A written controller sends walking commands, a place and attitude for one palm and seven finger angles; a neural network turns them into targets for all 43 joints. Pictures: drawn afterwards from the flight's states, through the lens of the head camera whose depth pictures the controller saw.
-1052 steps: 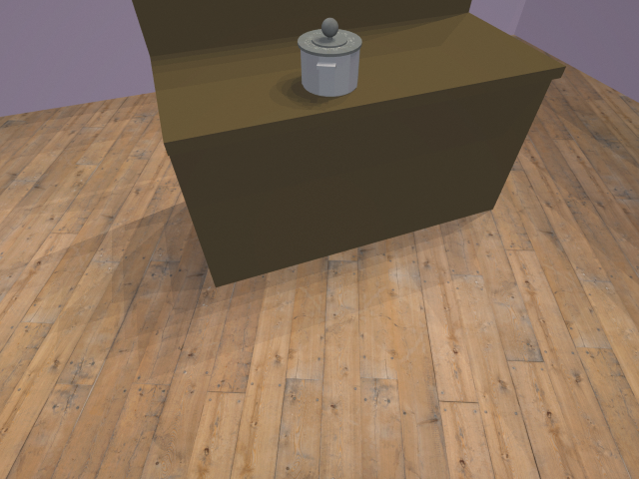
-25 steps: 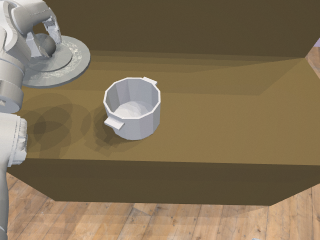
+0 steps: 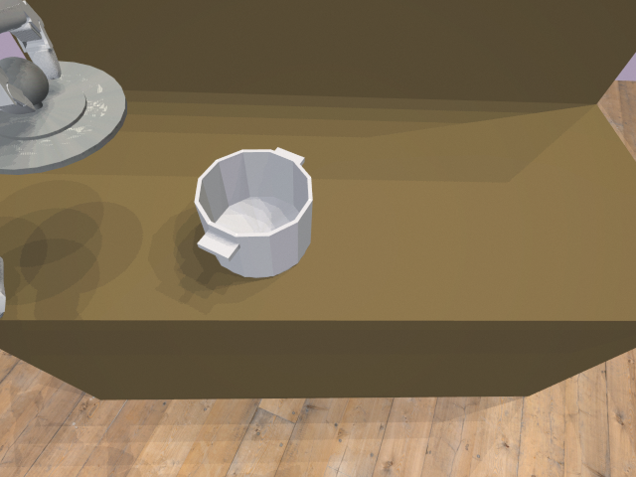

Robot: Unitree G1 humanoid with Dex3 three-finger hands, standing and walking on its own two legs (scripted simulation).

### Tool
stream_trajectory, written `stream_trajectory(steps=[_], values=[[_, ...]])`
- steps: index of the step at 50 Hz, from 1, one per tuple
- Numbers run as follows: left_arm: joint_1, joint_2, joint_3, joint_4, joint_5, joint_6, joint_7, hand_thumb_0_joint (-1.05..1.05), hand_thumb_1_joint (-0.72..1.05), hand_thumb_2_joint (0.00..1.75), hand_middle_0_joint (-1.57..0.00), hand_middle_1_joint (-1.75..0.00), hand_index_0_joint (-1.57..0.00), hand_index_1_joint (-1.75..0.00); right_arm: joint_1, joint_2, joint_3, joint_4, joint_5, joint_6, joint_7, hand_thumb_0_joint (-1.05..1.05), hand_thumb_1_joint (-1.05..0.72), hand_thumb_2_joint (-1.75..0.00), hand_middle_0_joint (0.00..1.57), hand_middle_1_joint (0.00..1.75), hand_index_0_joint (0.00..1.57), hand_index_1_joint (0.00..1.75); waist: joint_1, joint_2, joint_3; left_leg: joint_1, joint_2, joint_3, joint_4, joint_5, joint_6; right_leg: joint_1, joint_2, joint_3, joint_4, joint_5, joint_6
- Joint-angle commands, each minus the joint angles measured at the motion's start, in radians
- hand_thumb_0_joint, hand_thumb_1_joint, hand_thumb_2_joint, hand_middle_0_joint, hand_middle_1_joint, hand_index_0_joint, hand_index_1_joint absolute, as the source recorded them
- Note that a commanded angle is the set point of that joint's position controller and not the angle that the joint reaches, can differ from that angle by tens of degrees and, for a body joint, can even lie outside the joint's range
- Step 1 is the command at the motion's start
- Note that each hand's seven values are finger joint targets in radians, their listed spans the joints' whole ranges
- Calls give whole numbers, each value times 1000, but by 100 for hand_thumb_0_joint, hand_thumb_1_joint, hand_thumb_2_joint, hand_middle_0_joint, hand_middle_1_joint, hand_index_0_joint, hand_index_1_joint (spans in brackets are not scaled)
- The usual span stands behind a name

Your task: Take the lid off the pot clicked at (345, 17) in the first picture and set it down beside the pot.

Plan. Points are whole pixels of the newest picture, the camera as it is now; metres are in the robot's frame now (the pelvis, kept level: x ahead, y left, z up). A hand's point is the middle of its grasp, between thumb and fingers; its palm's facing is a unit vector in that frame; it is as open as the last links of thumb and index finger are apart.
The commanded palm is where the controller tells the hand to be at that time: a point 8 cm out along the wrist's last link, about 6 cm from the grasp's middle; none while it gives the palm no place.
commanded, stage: move the lid sideways beside the pot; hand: left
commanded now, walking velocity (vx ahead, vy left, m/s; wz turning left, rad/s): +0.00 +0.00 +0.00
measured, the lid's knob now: (21, 81) +0.50 +0.31 +0.21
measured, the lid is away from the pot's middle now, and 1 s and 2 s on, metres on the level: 0.23 0.23 0.23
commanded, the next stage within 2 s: lower the lid onto the table in 0.10 s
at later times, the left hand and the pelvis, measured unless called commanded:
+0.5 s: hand (3, 93) +0.48 +0.31 +0.21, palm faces -0.33 -0.13 -0.93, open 8.0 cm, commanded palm +0.49 +0.31 +0.28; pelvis +0.00 +0.00 +0.00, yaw +0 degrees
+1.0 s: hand (38, 116) +0.49 +0.30 +0.18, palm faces -0.38 -0.13 -0.91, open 8.0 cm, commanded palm +0.51 +0.30 +0.24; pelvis +0.00 +0.00 +0.00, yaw -1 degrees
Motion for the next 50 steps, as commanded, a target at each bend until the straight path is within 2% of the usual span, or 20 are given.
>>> stream_trajectory(steps=[1,3,6,8,10,12,17,21,23,25,27,29,31,33,34,35,38,40,44,50], values=[[-536,267,62,-180,4,-10,42,0,59,100,-92,-108,-83,-105,49,-184,-60,-72,8,-16,-19,0,-90,-90,20,30,20,30,-3,94,-424,361,50,-62,27,493,-13,13,66,-33,13,262,-49],[-562,212,23,-226,-5,-9,35,0,59,100,-92,-108,-83,-105,47,-185,-67,-71,7,-17,-16,0,-90,-90,20,30,20,30,-4,128,-430,391,53,-67,29,517,-17,-19,66,-39,3,247,-52],[-606,270,65,-285,3,-14,38,0,59,100,-92,-108,-83,-105,55,-185,-68,-69,3,-16,-18,0,-90,-90,20,30,20,30,-3,146,-489,436,55,-78,35,540,-16,-7,71,-34,6,243,-50],[-583,229,46,-290,-1,-19,37,0,59,100,-92,-108,-83,-105,57,-182,-73,-69,-1,-24,-17,0,-90,-90,20,30,20,30,-4,179,-490,465,55,-84,53,627,-22,-47,73,-38,6,255,-52],[-509,243,61,-162,-10,-15,31,0,59,100,-92,-108,-83,-105,67,-184,-63,-49,4,-20,-17,0,-90,-90,20,30,20,30,-10,104,-406,386,52,-71,40,509,-15,-40,73,-41,6,229,-46],[-499,253,59,-130,-17,-2,28,0,59,100,-92,-108,-83,-105,63,-189,-61,-58,11,-17,-15,0,-90,-90,20,30,20,30,-8,71,-396,337,45,-58,28,443,-11,-4,68,-40,13,242,-47],[-552,304,90,-214,7,-14,41,0,59,100,-92,-108,-83,-105,57,-187,-63,-73,4,-18,-16,0,-90,-90,20,30,20,30,0,120,-477,384,49,-65,47,526,-11,19,68,-29,24,279,-48],[-530,258,65,-200,-6,-20,40,0,59,100,-92,-108,-83,-105,60,-184,-67,-70,5,-17,-14,0,-90,-90,20,30,20,30,-8,146,-449,404,53,-71,52,545,-14,-31,71,-35,21,255,-46],[-509,281,87,-212,-10,-31,40,0,59,100,-92,-108,-83,-105,59,-189,-67,-72,6,-17,-13,0,-90,-90,20,30,20,30,2,139,-454,398,55,-69,55,568,-16,-24,69,-35,25,271,-48],[-523,228,48,-189,-8,-26,41,0,59,100,-92,-108,-83,-105,64,-183,-68,-66,5,-11,-13,0,-90,-90,20,30,20,30,-13,128,-441,401,54,-73,57,548,-14,-47,74,-39,25,247,-44],[-489,260,76,-155,-9,-30,45,0,59,100,-92,-108,-83,-105,71,-188,-66,-65,6,-12,-15,0,-90,-90,20,30,20,30,-10,92,-434,367,51,-66,50,480,-11,-33,74,-37,26,231,-44],[-538,259,70,-217,-10,-39,49,0,59,100,-92,-108,-83,-105,64,-188,-70,-67,4,-7,-14,0,-90,-90,20,30,20,30,-11,118,-474,398,54,-74,54,527,-14,-28,73,-34,31,249,-45],[-526,205,31,-160,-14,-33,47,0,59,100,-92,-108,-83,-105,75,-186,-69,-51,6,-9,-17,0,-90,-90,20,30,20,30,-23,102,-418,374,55,-71,46,462,-14,-66,75,-42,20,205,-43],[-528,288,98,-216,-12,-52,56,0,59,100,-92,-108,-83,-105,69,-193,-70,-64,2,-13,-18,0,-90,-90,20,30,20,30,-3,125,-476,385,52,-67,54,494,-12,-27,71,-33,28,239,-50],[-561,246,57,-226,-7,-52,58,0,59,100,-92,-108,-83,-105,66,-186,-69,-61,0,-9,-18,0,-90,-90,20,30,20,30,-17,143,-482,398,50,-73,53,492,-14,-40,74,-32,30,227,-48],[-557,219,45,-216,-11,-54,59,0,59,100,-92,-108,-83,-105,77,-185,-73,-54,0,-12,-19,0,-90,-90,20,30,20,30,-18,145,-467,409,54,-78,56,508,-16,-60,77,-38,27,221,-48],[-458,265,93,-136,-12,-66,61,0,59,100,-92,-108,-83,-105,81,-189,-67,-62,2,-16,-19,0,-90,-90,20,30,20,30,-7,105,-428,349,48,-67,59,491,-14,-49,74,-39,34,237,-50],[-485,240,58,-119,-17,-60,61,0,59,100,-92,-108,-83,-105,78,-190,-66,-53,6,-7,-18,0,-90,-90,20,30,20,30,-17,83,-398,313,49,-58,48,410,-11,-38,73,-34,35,223,-45],[-540,290,92,-225,4,-75,79,0,59,100,-92,-108,-83,-105,83,-189,-74,-68,-2,-7,-20,0,-90,-90,20,30,20,30,-13,155,-508,389,51,-66,71,502,-9,-26,76,-24,44,251,-48],[-461,250,58,-91,-18,-81,72,0,59,100,-92,-108,-83,-105,95,-193,-68,-52,9,-2,-23,0,-90,-90,20,30,20,30,-26,103,-395,302,52,-52,64,411,-8,-57,76,-31,47,224,-44]])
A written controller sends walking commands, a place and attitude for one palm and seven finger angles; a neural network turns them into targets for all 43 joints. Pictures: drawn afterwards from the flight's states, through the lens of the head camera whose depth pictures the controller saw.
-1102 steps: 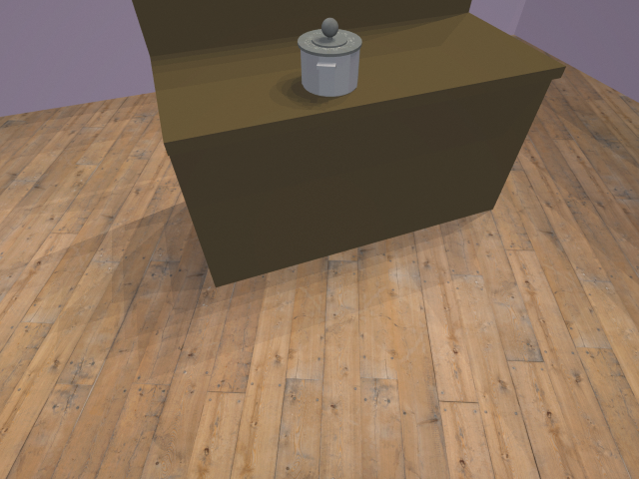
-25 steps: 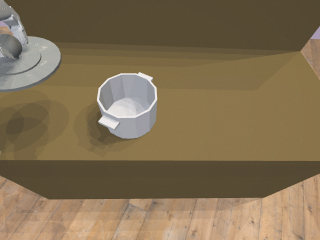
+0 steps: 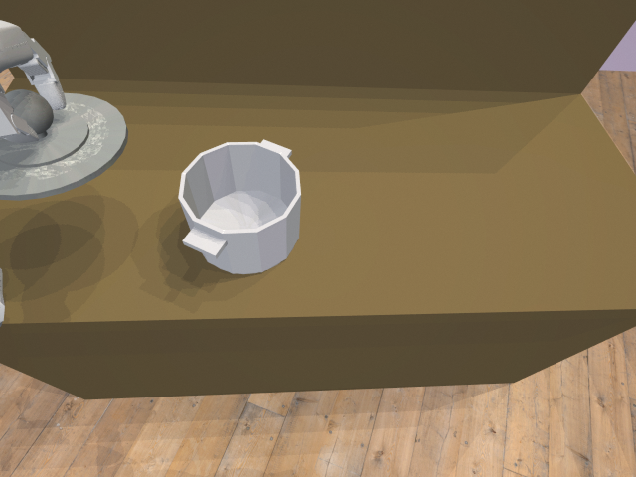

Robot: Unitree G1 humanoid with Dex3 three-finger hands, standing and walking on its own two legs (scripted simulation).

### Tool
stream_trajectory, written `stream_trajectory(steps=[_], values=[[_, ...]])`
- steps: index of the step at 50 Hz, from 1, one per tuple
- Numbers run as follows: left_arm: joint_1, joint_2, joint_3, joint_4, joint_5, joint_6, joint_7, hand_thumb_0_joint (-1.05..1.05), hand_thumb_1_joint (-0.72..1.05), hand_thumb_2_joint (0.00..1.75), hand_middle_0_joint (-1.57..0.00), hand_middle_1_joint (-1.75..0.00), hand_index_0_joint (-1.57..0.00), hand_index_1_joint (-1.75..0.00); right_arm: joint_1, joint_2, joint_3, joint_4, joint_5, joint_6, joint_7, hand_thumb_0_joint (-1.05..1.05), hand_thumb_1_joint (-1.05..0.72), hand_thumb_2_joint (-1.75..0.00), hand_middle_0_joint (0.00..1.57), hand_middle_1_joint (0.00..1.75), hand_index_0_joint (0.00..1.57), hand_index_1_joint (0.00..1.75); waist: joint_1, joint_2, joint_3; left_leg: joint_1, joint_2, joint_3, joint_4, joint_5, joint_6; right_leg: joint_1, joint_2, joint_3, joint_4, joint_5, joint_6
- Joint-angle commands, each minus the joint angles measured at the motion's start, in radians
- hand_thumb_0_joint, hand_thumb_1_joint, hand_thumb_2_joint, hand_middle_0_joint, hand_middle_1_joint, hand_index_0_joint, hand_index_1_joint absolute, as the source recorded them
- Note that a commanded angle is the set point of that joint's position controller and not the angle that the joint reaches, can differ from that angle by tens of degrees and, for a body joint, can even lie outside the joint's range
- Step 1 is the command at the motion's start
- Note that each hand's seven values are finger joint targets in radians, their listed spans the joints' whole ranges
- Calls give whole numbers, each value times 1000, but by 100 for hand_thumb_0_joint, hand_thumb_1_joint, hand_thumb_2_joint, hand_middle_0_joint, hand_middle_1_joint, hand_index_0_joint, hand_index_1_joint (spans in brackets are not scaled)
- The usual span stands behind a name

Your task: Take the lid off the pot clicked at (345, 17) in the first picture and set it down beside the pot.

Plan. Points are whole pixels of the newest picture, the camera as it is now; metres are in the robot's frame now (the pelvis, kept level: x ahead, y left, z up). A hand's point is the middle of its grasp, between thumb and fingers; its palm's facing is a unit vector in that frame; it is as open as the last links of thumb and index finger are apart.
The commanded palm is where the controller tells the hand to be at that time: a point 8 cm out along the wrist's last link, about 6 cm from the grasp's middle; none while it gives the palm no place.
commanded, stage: lower the lid onto the table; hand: left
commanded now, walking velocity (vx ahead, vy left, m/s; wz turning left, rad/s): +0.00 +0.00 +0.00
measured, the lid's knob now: (27, 112) +0.51 +0.31 +0.15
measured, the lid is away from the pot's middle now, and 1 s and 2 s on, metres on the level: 0.23 0.23 0.23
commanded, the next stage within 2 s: none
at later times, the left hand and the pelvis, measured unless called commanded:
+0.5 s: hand (22, 132) +0.48 +0.31 +0.15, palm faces -0.42 -0.13 -0.90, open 8.0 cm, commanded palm +0.51 +0.31 +0.21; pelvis +0.00 +0.00 +0.00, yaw +0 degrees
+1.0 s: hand (43, 152) +0.49 +0.31 +0.11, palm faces -0.47 -0.11 -0.88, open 8.0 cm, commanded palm +0.52 +0.31 +0.18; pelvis +0.00 +0.01 -0.01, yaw -1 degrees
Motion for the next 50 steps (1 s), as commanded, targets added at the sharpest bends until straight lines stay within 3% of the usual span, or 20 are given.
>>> stream_trajectory(steps=[1,3,6,8,10,13,15,17,19,22,28,30,32,34,37,40,45,48,49,50], values=[[-532,283,69,-213,0,-2,44,0,59,100,-92,-108,-83,-105,84,-195,-66,-55,4,-12,-16,0,-90,-90,20,30,20,30,3,120,-433,379,38,-65,8,449,-7,3,64,-39,7,239,-46],[-574,257,55,-301,2,-17,49,0,59,100,-92,-108,-83,-105,76,-188,-73,-64,-4,-18,-17,0,-90,-90,20,30,20,30,8,186,-498,447,44,-72,30,567,-7,-18,64,-35,13,271,-50],[-500,299,100,-202,-7,-25,47,0,59,100,-92,-108,-83,-105,101,-192,-70,-48,-2,-16,-20,0,-90,-90,20,30,20,30,1,117,-459,403,40,-71,31,514,-4,-14,69,-39,15,258,-42],[-487,293,94,-230,-11,-37,47,0,59,100,-92,-108,-83,-105,84,-191,-71,-60,0,-13,-16,0,-90,-90,20,30,20,30,14,157,-479,411,41,-70,43,601,-6,-14,64,-34,30,299,-46],[-502,267,73,-232,-4,-34,52,0,59,100,-92,-108,-83,-105,90,-188,-73,-51,-2,-5,-12,0,-90,-90,20,30,20,30,2,173,-467,434,45,-79,48,603,-10,-48,71,-38,29,269,-43],[-461,272,84,-206,-10,-44,51,0,59,100,-92,-108,-83,-105,93,-191,-72,-53,2,-5,-13,0,-90,-90,20,30,20,30,7,144,-448,409,47,-73,52,598,-9,-56,70,-40,33,273,-44],[-486,254,62,-195,-12,-41,52,0,59,100,-92,-108,-83,-105,98,-192,-74,-46,0,1,-14,0,-90,-90,20,30,20,30,-8,137,-450,401,45,-69,56,548,-6,-63,72,-38,35,257,-40],[-514,290,87,-237,-5,-48,60,0,59,100,-92,-108,-83,-105,101,-190,-75,-54,-1,2,-18,0,-90,-90,20,30,20,30,-4,146,-496,416,43,-71,56,543,-4,-45,72,-35,36,255,-42],[-528,303,108,-297,-6,-65,66,0,59,100,-92,-108,-83,-105,101,-188,-81,-53,-10,0,-18,0,-90,-90,20,30,20,30,4,184,-541,480,50,-88,69,652,-8,-63,77,-33,43,271,-41],[-426,287,107,-162,-14,-64,70,0,59,100,-92,-108,-83,-105,103,-188,-72,-51,1,2,-18,0,-90,-90,20,30,20,30,-3,142,-438,396,47,-73,66,552,-9,-86,73,-42,46,235,-42],[-486,234,64,-230,-8,-71,77,0,59,100,-92,-108,-83,-105,101,-185,-77,-55,-2,3,-18,0,-90,-90,20,30,20,30,-2,171,-481,430,52,-82,71,579,-14,-116,75,-42,50,224,-47],[-468,274,93,-187,-10,-73,83,0,59,100,-92,-108,-83,-105,112,-189,-72,-49,0,7,-24,0,-90,-90,20,30,20,30,-11,138,-469,397,51,-77,70,522,-11,-100,75,-42,55,216,-44],[-483,217,48,-184,-13,-68,84,0,59,100,-92,-108,-83,-105,116,-187,-76,-41,0,2,-27,0,-90,-90,20,30,20,30,-19,142,-455,398,53,-73,65,482,-9,-123,74,-43,49,192,-45],[-490,275,94,-211,-4,-80,93,0,59,100,-92,-108,-83,-105,123,-190,-75,-44,-5,2,-29,0,-90,-90,20,30,20,30,-9,158,-495,417,50,-80,76,543,-11,-109,78,-38,58,218,-46],[-452,293,105,-154,-3,-85,104,0,59,100,-92,-108,-83,-105,127,-190,-68,-42,0,-3,-35,0,-90,-90,20,30,20,30,-12,127,-451,360,51,-69,70,449,-9,-104,75,-40,62,191,-47],[-482,250,73,-193,6,-86,110,0,59,100,-92,-108,-83,-105,129,-187,-72,-43,-3,-3,-34,0,-90,-90,20,30,20,30,-14,207,-473,417,56,-81,83,527,-19,-148,78,-41,65,189,-52],[-438,269,85,-132,0,-87,111,0,59,100,-92,-108,-83,-105,145,-193,-67,-39,1,-6,-39,0,-90,-90,20,30,20,30,-20,135,-447,351,52,-70,89,468,-13,-135,79,-42,77,196,-47],[-466,268,85,-187,7,-97,115,0,59,100,-92,-108,-83,-105,148,-192,-71,-40,-2,-9,-42,0,-90,-90,20,30,20,30,-12,188,-489,390,60,-74,97,532,-17,-152,80,-41,82,203,-52],[-480,313,124,-217,14,-101,123,0,59,100,-92,-108,-83,-105,161,-193,-75,-38,-7,-4,-42,0,-90,-90,20,30,20,30,-10,198,-531,424,59,-89,107,585,-22,-142,85,-40,87,215,-50],[-469,275,98,-196,14,-100,122,0,59,100,-92,-108,-83,-105,157,-188,-75,-41,-7,-3,-42,0,-90,-90,20,30,20,30,-17,214,-518,430,59,-87,113,604,-24,-167,86,-41,89,212,-50]])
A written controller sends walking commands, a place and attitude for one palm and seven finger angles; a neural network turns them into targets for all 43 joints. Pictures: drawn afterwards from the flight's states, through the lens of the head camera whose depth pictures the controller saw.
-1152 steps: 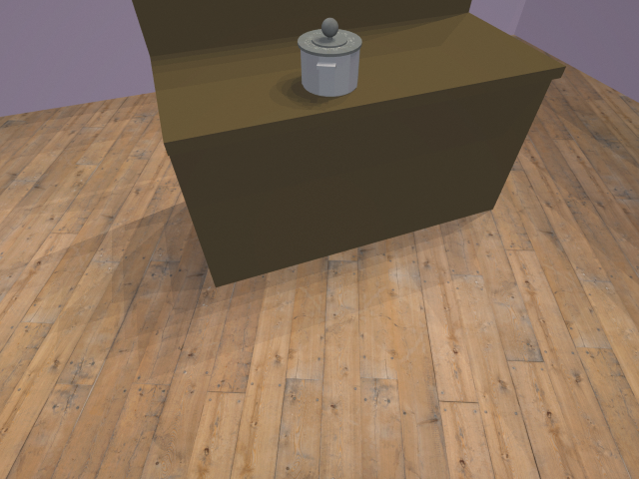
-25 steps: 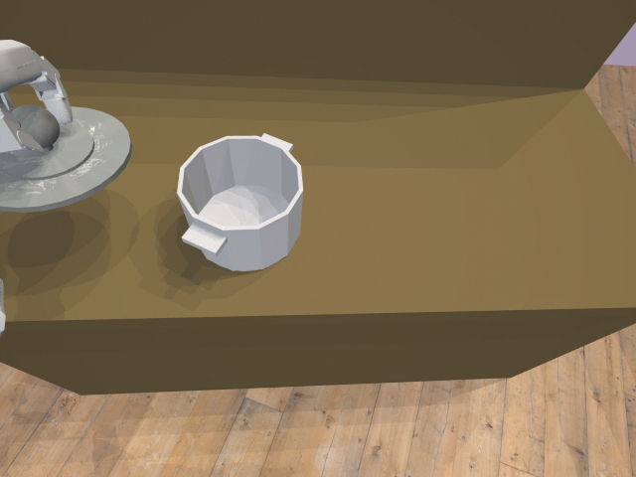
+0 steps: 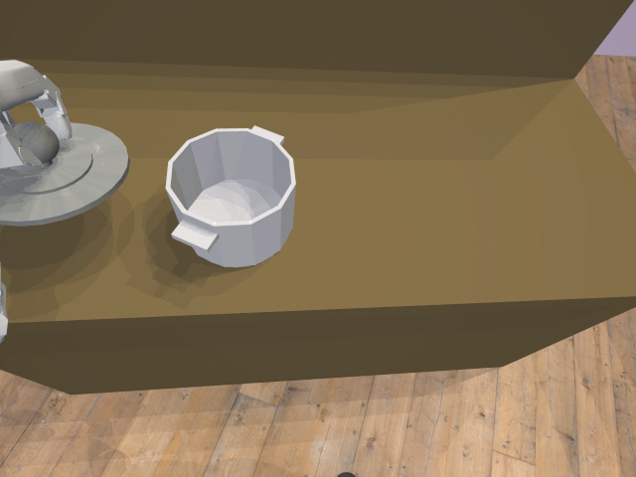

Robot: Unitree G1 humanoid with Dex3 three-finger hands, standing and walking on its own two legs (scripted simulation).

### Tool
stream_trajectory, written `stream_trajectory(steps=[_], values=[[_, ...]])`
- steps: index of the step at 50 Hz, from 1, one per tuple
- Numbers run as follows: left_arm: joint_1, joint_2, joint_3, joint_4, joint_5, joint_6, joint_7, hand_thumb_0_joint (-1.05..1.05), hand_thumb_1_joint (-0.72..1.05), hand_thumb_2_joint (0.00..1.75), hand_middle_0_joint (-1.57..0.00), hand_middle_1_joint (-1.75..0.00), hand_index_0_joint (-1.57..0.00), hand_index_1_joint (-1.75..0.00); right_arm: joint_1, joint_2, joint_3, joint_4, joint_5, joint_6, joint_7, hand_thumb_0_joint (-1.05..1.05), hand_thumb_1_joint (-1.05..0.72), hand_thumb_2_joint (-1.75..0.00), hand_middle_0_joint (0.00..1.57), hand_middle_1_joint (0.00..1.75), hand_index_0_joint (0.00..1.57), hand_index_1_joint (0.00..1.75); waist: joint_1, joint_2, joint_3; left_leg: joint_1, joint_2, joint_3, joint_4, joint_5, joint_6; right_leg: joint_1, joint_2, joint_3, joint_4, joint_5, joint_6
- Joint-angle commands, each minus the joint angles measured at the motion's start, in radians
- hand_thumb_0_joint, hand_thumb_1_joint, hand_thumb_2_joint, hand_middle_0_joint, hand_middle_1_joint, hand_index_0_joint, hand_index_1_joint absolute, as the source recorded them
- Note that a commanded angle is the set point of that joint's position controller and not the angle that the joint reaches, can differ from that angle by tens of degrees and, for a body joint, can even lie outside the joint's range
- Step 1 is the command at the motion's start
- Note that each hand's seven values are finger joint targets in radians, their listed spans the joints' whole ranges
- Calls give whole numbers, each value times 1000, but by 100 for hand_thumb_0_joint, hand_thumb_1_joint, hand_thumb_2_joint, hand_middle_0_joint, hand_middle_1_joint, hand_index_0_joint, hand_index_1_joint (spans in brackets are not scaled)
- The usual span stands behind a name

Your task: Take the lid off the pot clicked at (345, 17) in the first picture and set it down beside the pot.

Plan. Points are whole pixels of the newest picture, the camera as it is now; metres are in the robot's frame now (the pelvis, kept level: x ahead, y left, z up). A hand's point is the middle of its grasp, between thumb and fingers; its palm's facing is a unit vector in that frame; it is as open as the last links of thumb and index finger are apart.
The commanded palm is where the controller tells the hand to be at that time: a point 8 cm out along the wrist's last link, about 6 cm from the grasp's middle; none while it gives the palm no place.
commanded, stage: lower the lid onto the table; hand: left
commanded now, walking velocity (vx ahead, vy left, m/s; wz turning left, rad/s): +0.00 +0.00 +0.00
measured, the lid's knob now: (34, 142) +0.50 +0.31 +0.09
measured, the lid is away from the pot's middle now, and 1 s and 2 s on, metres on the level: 0.23 0.23 0.26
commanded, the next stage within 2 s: open the fingers wide in 1.68 s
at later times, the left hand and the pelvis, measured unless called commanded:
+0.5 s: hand (33, 161) +0.48 +0.31 +0.09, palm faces -0.49 -0.13 -0.86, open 8.0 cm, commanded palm +0.53 +0.32 +0.15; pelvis +0.00 +0.00 -0.01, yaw -1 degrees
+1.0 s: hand (38, 172) +0.49 +0.32 +0.06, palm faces -0.51 -0.13 -0.85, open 8.0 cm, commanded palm +0.54 +0.31 +0.11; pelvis +0.00 +0.01 -0.02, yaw -1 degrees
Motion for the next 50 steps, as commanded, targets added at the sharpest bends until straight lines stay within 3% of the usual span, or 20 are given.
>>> stream_trajectory(steps=[1,5,8,9,11,13,14,17,18,22,25,29,31,33,37,39,43,46,47,50], values=[[-528,284,89,-251,-9,-14,52,0,59,100,-92,-108,-83,-105,128,-198,-74,-44,-7,-14,-19,0,-90,-90,20,30,20,30,3,199,-500,541,48,-101,15,655,-29,-61,76,-55,0,245,-50],[-474,267,64,-149,-11,-3,53,0,59,100,-92,-108,-83,-105,130,-204,-65,-40,2,-13,-20,0,-90,-90,20,30,20,30,-7,146,-424,441,43,-81,13,533,-23,-68,72,-55,9,220,-49],[-548,290,86,-284,-1,-17,61,0,59,100,-92,-108,-83,-105,130,-201,-73,-45,-6,-10,-20,0,-90,-90,20,30,20,30,10,244,-517,531,53,-97,28,675,-36,-75,75,-52,18,250,-57],[-535,299,102,-279,5,-20,67,0,59,100,-92,-108,-83,-105,145,-196,-78,-43,-12,-7,-21,0,-90,-90,20,30,20,30,1,232,-550,565,51,-108,42,720,-38,-77,82,-53,23,255,-52],[-497,274,91,-216,-7,-19,64,0,59,100,-92,-108,-83,-105,141,-196,-75,-38,-10,-10,-21,0,-90,-90,20,30,20,30,-7,212,-491,531,54,-100,41,674,-33,-109,79,-56,20,231,-48],[-441,319,121,-168,-9,-23,66,0,59,100,-92,-108,-83,-105,140,-202,-66,-47,-5,-14,-27,0,-90,-90,20,30,20,30,4,148,-476,448,42,-79,39,609,-20,-66,73,-52,26,259,-49],[-441,286,89,-140,-10,-15,66,0,59,100,-92,-108,-83,-105,139,-202,-64,-40,-1,-11,-26,0,-90,-90,20,30,20,30,-7,131,-443,424,43,-76,41,580,-21,-72,74,-54,34,252,-47],[-464,285,75,-166,6,-18,70,0,59,100,-92,-108,-83,-105,140,-201,-63,-47,0,-8,-31,0,-90,-90,20,30,20,30,-10,154,-445,409,40,-72,43,520,-20,-87,76,-52,34,224,-50],[-484,289,78,-206,6,-27,69,0,59,100,-92,-108,-83,-105,134,-201,-64,-47,0,-7,-33,0,-90,-90,20,30,20,30,-5,188,-477,445,47,-78,50,582,-24,-98,75,-52,39,238,-53],[-458,334,109,-181,-6,-36,72,0,59,100,-92,-108,-83,-105,143,-201,-59,-50,-1,-11,-44,0,-90,-90,20,30,20,30,-16,156,-481,395,41,-62,61,499,-12,-78,72,-46,51,230,-46],[-461,357,123,-199,-3,-47,76,0,59,100,-92,-108,-83,-105,148,-203,-58,-49,-1,-9,-48,0,-90,-90,20,30,20,30,-11,181,-494,405,44,-65,74,542,-15,-85,74,-46,62,245,-47],[-434,303,86,-165,-6,-47,75,0,59,100,-92,-108,-83,-105,151,-202,-57,-43,4,-8,-49,0,-90,-90,20,30,20,30,-21,183,-455,404,52,-70,88,541,-21,-138,77,-54,73,212,-47],[-451,298,76,-177,-9,-46,74,0,59,100,-92,-108,-83,-105,154,-202,-56,-45,4,-7,-51,0,-90,-90,20,30,20,30,-25,200,-466,394,49,-67,87,497,-20,-145,76,-53,74,194,-48],[-464,293,79,-219,-9,-58,75,0,59,100,-92,-108,-83,-105,157,-203,-59,-45,2,-8,-54,0,-90,-90,20,30,20,30,-20,230,-502,435,55,-79,96,575,-24,-171,78,-57,82,204,-52],[-436,318,100,-174,-11,-64,83,0,59,100,-92,-108,-83,-105,169,-204,-55,-41,-1,-7,-59,0,-90,-90,20,30,20,30,-32,181,-483,385,53,-72,108,515,-18,-169,79,-57,92,190,-46],[-475,365,133,-233,-5,-68,94,0,59,100,-92,-108,-83,-105,176,-206,-57,-36,-4,-3,-57,0,-90,-90,20,30,20,30,-15,242,-530,433,59,-84,113,602,-28,-158,81,-56,102,219,-51],[-445,317,116,-205,8,-65,103,0,59,100,-92,-108,-83,-105,185,-199,-60,-41,-11,-5,-52,0,-90,-90,20,30,20,30,-15,267,-526,478,62,-109,125,749,-48,-223,89,-67,110,216,-54],[-410,311,110,-131,12,-47,104,0,59,100,-92,-108,-83,-105,188,-203,-57,-45,-12,2,-46,0,-90,-90,20,30,20,30,-25,203,-483,405,55,-97,128,629,-38,-220,87,-66,105,185,-50],[-416,265,73,-117,13,-42,100,0,59,100,-92,-108,-83,-105,185,-201,-58,-42,-10,3,-44,0,-90,-90,20,30,20,30,-35,189,-464,385,55,-90,128,577,-33,-232,87,-67,104,171,-49],[-452,329,125,-189,22,-56,107,0,59,100,-92,-108,-83,-105,198,-204,-64,-43,-18,13,-46,0,-90,-90,20,30,20,30,-23,238,-546,445,59,-108,144,658,-44,-228,90,-67,117,182,-52]])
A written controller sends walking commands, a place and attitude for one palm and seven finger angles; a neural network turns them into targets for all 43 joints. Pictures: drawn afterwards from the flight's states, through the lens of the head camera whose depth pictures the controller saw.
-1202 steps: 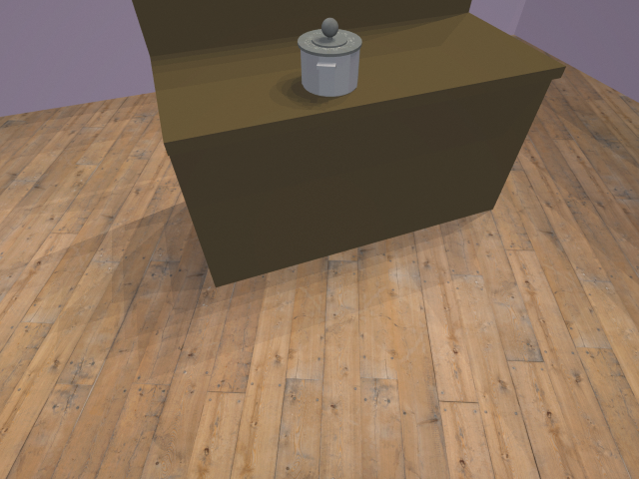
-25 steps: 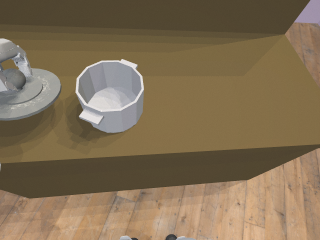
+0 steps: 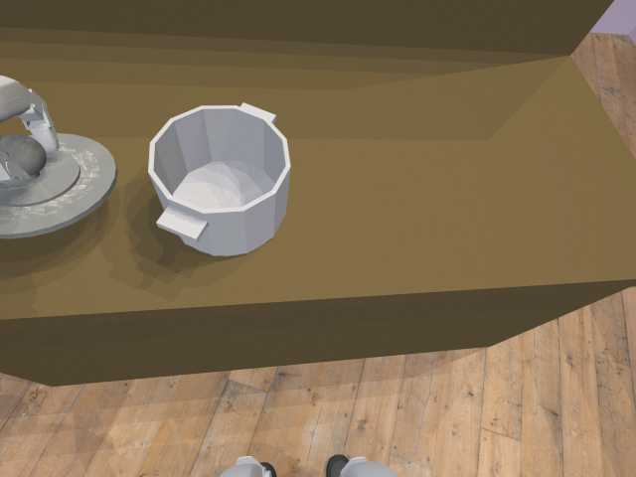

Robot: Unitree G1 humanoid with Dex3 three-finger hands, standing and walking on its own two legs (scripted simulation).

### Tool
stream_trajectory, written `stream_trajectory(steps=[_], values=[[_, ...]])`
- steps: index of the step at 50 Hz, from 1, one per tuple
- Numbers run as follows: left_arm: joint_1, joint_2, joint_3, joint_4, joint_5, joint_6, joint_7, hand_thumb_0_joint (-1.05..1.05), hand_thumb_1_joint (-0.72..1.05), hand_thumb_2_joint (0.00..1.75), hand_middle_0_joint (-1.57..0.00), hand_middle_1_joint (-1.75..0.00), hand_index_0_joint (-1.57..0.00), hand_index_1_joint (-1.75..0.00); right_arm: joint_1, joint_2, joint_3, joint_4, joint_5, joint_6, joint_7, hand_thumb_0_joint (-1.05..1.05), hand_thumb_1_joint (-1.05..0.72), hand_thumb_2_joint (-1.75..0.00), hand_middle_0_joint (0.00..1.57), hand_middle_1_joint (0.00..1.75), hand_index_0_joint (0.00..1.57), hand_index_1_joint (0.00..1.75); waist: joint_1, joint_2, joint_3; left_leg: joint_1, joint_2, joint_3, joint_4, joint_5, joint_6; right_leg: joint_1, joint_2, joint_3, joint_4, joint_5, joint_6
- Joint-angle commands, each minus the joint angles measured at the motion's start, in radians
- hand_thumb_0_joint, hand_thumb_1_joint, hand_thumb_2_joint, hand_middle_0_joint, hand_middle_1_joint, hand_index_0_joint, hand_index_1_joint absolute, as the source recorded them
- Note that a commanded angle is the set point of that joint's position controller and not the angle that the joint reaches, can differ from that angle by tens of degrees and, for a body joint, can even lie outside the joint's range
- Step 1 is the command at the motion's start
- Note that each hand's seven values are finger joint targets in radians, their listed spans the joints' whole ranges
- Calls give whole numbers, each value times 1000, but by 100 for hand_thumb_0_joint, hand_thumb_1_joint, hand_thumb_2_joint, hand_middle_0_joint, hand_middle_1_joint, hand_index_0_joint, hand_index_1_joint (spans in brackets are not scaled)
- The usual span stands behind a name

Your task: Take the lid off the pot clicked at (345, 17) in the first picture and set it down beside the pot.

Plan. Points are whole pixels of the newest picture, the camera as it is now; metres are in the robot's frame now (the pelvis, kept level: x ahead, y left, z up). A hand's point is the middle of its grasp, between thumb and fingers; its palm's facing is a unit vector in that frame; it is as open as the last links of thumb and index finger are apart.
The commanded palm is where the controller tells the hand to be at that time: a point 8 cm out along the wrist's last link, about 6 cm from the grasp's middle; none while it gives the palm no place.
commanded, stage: lower the lid onto the table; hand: left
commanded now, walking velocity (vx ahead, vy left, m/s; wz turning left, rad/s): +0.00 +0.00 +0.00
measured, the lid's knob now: (21, 155) +0.51 +0.32 +0.04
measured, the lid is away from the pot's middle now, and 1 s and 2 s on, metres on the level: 0.23 0.26 0.26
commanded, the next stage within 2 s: open the fingers wide in 0.68 s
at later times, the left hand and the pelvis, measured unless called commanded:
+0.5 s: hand (5, 178) +0.48 +0.34 +0.04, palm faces -0.51 -0.14 -0.85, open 8.0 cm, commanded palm +0.54 +0.32 +0.09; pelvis -0.01 +0.01 -0.01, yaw +0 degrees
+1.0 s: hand (0, 201) +0.46 +0.35 +0.02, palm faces -0.46 -0.14 -0.88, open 8.0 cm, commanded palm +0.49 +0.32 +0.08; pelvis -0.02 +0.03 -0.02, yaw +0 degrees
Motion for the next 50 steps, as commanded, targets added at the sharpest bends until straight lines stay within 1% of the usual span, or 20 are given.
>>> stream_trajectory(steps=[1,6,8,10,13,17,18,20,22,27,31,36,38,39,41,44,47,48,49,50], values=[[-475,274,65,-223,-8,-13,38,0,59,100,-92,-108,-83,-105,168,-211,-78,-29,-9,1,-23,0,-90,-90,20,30,20,30,-1,214,-507,599,42,-102,-1,718,-50,-79,77,-63,-8,233,-53],[-467,323,105,-227,-7,-24,51,0,59,100,-92,-108,-83,-105,176,-213,-77,-29,-14,6,-23,0,-90,-90,20,30,20,30,3,225,-514,586,44,-102,8,703,-49,-88,76,-62,1,218,-54],[-448,284,69,-186,-6,-27,53,0,59,100,-92,-108,-83,-105,163,-212,-66,-34,-9,4,-26,0,-90,-90,20,30,20,30,-8,202,-459,532,42,-96,10,654,-44,-113,74,-65,8,205,-56],[-459,326,94,-194,4,-26,63,0,59,100,-92,-108,-83,-105,169,-215,-66,-37,-11,10,-27,0,-90,-90,20,30,20,30,-3,224,-474,525,40,-97,10,612,-46,-106,74,-64,13,182,-58],[-476,302,76,-227,3,-31,63,0,59,100,-92,-108,-83,-105,166,-214,-65,-42,-14,9,-30,0,-90,-90,20,30,20,30,-5,245,-512,541,42,-102,21,653,-49,-117,74,-65,24,197,-60],[-452,325,90,-182,-3,-30,61,0,59,100,-92,-108,-83,-105,179,-217,-62,-41,-11,9,-33,0,-90,-90,20,30,20,30,-18,208,-481,501,43,-101,29,573,-40,-129,77,-66,30,163,-56],[-482,315,81,-238,-6,-39,59,0,59,100,-92,-108,-83,-105,171,-218,-62,-41,-14,12,-33,0,-90,-90,20,30,20,30,-10,265,-517,535,47,-105,32,635,-47,-137,75,-65,35,181,-60],[-485,316,87,-237,1,-43,65,0,59,100,-92,-108,-83,-105,181,-216,-66,-33,-17,15,-33,0,-90,-90,20,30,20,30,-14,288,-518,575,57,-123,42,661,-62,-175,79,-72,41,154,-61],[-455,293,78,-198,-5,-39,66,0,59,100,-92,-108,-83,-105,181,-214,-64,-34,-17,13,-33,0,-90,-90,20,30,20,30,-20,239,-489,537,54,-116,45,624,-53,-178,81,-72,41,148,-59],[-458,267,63,-180,-3,-36,70,0,59,100,-92,-108,-83,-105,184,-219,-65,-28,-20,18,-30,0,-90,-90,20,30,20,30,-27,234,-470,518,57,-129,50,589,-55,-219,84,-75,50,115,-60],[-492,263,64,-226,7,-40,83,0,59,100,-92,-108,-83,-105,193,-216,-69,-30,-29,22,-29,0,-90,-90,20,30,20,30,-28,287,-525,564,62,-145,63,654,-68,-240,85,-76,63,120,-63],[-480,265,69,-183,11,-27,100,0,59,100,-92,-108,-83,-105,192,-219,-63,-33,-30,23,-26,0,-90,-90,20,30,20,30,-34,250,-495,512,61,-150,66,588,-66,-260,84,-78,74,93,-61],[-502,254,62,-204,22,-24,109,0,59,100,-92,-108,-83,-105,188,-216,-62,-34,-31,22,-24,0,-90,-90,20,30,20,30,-26,305,-513,547,67,-166,71,638,-79,-286,83,-80,85,90,-69],[-191,310,184,-142,23,-29,116,0,59,100,-92,-108,-83,-105,189,-200,-71,-83,-26,18,-5,0,-90,-90,20,30,20,30,67,282,-550,565,44,-177,71,724,-101,-224,85,-96,97,93,-80],[-237,278,157,-257,13,-39,129,0,57,95,-88,-108,-80,-105,145,-206,-76,-93,-43,46,8,0,-90,-90,20,30,20,30,45,256,-559,552,51,-154,78,751,-102,-216,84,-80,88,134,-75],[-381,221,101,-273,16,-7,155,0,54,90,-83,-108,-76,-105,161,-213,-89,-62,-37,63,16,0,-90,-90,20,30,20,30,5,237,-503,575,74,-195,52,661,-100,-280,84,-83,71,74,-67],[-378,266,135,-269,14,3,172,0,50,86,-79,-107,-72,-105,161,-214,-86,-66,-33,56,12,0,-90,-90,20,30,20,30,13,224,-532,564,60,-189,33,605,-94,-237,80,-75,63,75,-70],[-391,232,112,-294,18,-1,171,0,49,85,-77,-107,-71,-104,153,-209,-88,-65,-34,53,14,0,-90,-90,20,30,20,30,19,285,-545,619,68,-209,33,664,-108,-273,76,-76,67,73,-75],[-383,160,62,-262,19,5,169,0,48,83,-76,-106,-69,-104,158,-204,-93,-54,-35,50,18,0,-90,-90,20,30,20,30,5,289,-508,636,77,-223,33,645,-117,-320,79,-80,68,48,-72],[-384,169,74,-256,14,7,169,0,46,82,-74,-106,-68,-104,159,-209,-94,-46,-37,49,19,0,-90,-90,20,30,20,30,4,254,-488,625,80,-227,26,613,-117,-320,79,-79,60,39,-70]])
